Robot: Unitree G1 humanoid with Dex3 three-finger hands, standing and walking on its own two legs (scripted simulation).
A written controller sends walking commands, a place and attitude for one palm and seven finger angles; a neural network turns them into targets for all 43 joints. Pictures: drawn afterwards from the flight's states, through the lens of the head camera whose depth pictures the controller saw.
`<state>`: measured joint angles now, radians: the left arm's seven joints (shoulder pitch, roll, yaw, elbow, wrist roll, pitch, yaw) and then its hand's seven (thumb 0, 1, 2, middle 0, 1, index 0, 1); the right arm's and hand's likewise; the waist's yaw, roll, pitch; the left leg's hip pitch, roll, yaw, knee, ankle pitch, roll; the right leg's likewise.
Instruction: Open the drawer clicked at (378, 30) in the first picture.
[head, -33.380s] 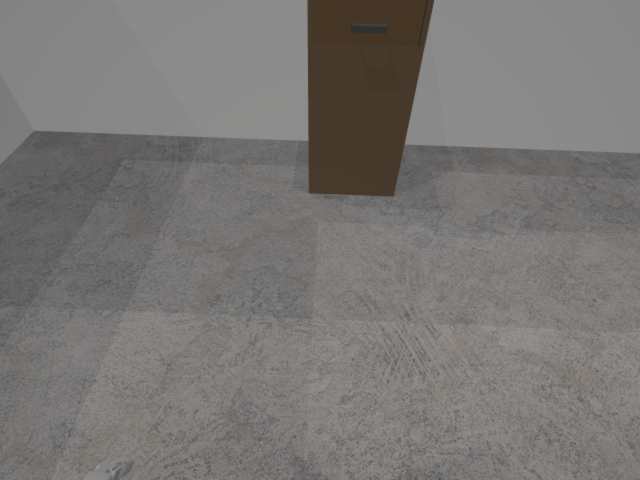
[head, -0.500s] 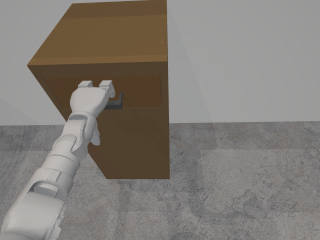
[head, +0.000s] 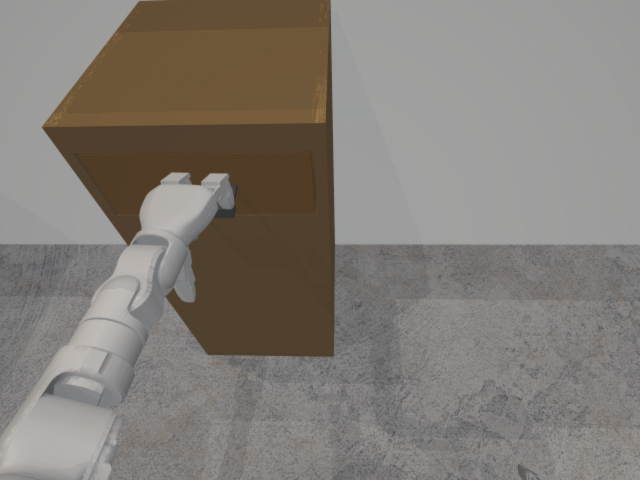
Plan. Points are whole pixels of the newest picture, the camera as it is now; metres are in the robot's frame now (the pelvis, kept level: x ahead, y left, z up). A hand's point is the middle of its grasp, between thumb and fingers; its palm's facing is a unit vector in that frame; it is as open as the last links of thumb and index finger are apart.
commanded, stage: re-aim the fingers above the handle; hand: left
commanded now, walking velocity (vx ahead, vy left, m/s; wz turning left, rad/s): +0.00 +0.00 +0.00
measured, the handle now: (200, 199) +0.53 +0.22 +0.01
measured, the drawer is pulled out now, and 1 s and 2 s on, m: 0.00 0.00 0.00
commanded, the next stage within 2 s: lower the fingers behind the handle in 0.38 s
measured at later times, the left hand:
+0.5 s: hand (205, 235) +0.42 +0.18 +0.06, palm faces -0.02 -0.08 -1.00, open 13.8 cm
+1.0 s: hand (197, 232) +0.43 +0.20 +0.05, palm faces +0.04 -0.05 -1.00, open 13.8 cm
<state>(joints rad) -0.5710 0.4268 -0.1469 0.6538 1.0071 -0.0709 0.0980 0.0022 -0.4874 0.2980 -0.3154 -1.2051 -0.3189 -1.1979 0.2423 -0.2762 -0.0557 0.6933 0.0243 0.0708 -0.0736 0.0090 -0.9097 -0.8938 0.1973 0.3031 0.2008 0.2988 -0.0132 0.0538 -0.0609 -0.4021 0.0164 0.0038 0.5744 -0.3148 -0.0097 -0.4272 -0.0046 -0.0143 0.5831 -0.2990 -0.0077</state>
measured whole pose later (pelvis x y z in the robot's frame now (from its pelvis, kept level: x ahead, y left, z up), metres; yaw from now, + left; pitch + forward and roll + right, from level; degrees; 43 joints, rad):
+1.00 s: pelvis -0.01 +0.02 -0.01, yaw +0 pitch +12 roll +0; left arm -0.67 0.41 -0.11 0.77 1.08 -0.14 0.26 0.00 -0.49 0.30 -0.32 -1.20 -0.32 -1.21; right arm 0.28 -0.26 -0.07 0.71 0.01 0.05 -0.05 0.01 -0.91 -0.89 0.20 0.30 0.20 0.30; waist -0.03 0.03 -0.08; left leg -0.56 0.00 0.02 0.71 -0.36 0.01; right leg -0.58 -0.02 0.00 0.70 -0.32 0.01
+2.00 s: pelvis -0.02 +0.01 -0.02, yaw -1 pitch +15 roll +0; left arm -0.76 0.41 -0.11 0.96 1.09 0.03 0.33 0.00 -0.49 0.30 -0.30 -1.26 -0.28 -1.28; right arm 0.30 -0.25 -0.03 0.69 0.02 0.06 -0.04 0.01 -0.91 -0.89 0.20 0.30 0.20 0.30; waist -0.06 0.04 -0.12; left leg -0.66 0.02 0.03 0.76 -0.36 0.01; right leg -0.68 -0.01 0.02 0.74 -0.32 0.01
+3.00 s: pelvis +0.01 +0.01 +0.00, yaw -1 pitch +9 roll +0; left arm -0.59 0.40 -0.15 0.67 1.01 0.06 0.10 0.00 -0.49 0.30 -0.31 -1.21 -0.32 -1.20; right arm 0.19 -0.27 -0.03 0.66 0.04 0.10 -0.05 0.01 -0.91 -0.89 0.20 0.30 0.20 0.30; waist -0.01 0.06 -0.09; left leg -0.40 0.01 0.02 0.58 -0.33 0.00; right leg -0.43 -0.01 0.00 0.59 -0.31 0.00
